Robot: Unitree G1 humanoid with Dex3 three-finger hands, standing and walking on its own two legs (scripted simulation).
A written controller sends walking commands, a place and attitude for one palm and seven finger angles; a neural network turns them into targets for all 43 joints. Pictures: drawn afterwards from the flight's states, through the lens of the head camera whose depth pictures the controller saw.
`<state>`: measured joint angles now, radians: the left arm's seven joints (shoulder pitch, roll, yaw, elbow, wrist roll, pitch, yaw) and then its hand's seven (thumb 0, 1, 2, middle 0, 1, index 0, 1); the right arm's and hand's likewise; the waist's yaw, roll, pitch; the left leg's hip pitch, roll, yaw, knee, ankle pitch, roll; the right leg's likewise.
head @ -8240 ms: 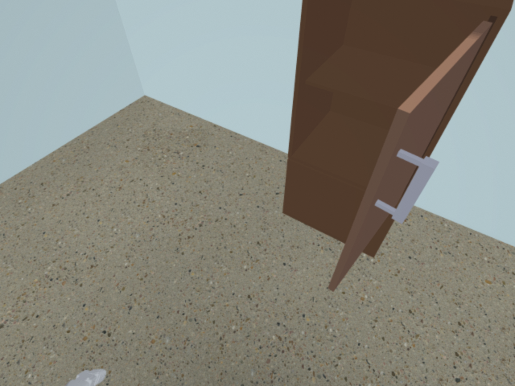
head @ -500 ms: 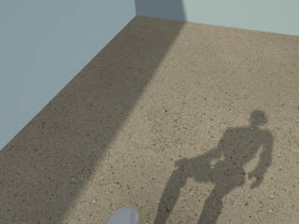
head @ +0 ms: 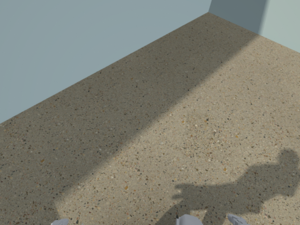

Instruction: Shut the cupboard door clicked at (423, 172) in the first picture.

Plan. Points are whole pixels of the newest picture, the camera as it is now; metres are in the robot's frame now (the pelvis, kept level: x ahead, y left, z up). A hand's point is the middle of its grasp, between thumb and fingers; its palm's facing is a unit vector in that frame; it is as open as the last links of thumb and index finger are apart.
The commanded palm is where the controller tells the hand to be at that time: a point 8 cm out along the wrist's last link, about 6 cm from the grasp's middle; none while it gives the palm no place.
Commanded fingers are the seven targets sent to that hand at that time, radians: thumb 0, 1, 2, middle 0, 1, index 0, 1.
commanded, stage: walk to a spot facing it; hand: left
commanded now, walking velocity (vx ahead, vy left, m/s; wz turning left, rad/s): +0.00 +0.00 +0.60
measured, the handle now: out of the picture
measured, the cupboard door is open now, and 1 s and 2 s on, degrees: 82 82 82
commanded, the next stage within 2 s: none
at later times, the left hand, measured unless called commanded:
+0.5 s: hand out of the picture +0.03 +0.15 -0.14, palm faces +0.31 -0.90 -0.29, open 7.4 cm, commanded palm none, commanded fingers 0.00 0.90 0.90 -0.20 -0.30 -0.20 -0.30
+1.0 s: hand out of the picture -0.10 +0.22 -0.16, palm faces +0.62 -0.75 -0.24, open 7.4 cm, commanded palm none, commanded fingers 0.00 0.90 0.90 -0.20 -0.30 -0.20 -0.30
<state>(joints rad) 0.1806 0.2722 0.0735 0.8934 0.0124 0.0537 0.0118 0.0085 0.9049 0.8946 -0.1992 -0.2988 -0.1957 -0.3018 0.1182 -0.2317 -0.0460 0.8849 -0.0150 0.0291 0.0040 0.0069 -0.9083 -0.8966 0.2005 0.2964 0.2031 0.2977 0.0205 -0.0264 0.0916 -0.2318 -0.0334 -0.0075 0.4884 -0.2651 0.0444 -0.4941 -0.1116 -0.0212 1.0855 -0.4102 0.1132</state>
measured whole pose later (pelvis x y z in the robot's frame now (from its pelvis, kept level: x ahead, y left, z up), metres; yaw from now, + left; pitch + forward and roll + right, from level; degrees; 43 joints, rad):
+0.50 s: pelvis +0.00 -0.06 +0.00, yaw +19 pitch -1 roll +3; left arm 0.21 0.17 0.02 0.87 0.02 0.01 0.02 0.01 0.90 0.89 -0.20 -0.30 -0.20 -0.30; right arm 0.22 -0.27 -0.09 0.95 -0.02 0.10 0.03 0.01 -0.91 -0.90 0.20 0.30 0.20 0.30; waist -0.03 0.04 0.08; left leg -0.48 0.02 -0.01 1.14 -0.38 -0.09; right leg -0.21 -0.11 -0.19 0.51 -0.27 -0.02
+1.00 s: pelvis -0.04 -0.01 +0.00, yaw +36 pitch +0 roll -2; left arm 0.18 0.27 0.07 0.90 0.01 0.05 0.01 0.01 0.90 0.89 -0.20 -0.30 -0.20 -0.30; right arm 0.17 -0.21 -0.04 0.90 -0.02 0.03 0.01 0.01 -0.91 -0.90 0.20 0.30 0.20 0.30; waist 0.01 -0.03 0.07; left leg -0.24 -0.05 -0.04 0.46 -0.21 0.06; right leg -0.48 -0.10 -0.01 1.05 -0.39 0.11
